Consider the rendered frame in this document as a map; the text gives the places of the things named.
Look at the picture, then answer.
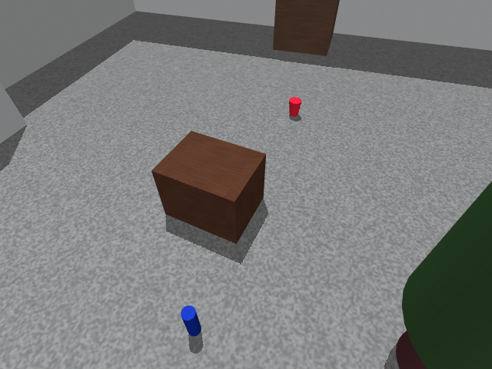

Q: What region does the potted plant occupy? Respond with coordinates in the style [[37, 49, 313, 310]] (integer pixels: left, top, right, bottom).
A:
[[396, 182, 492, 369]]

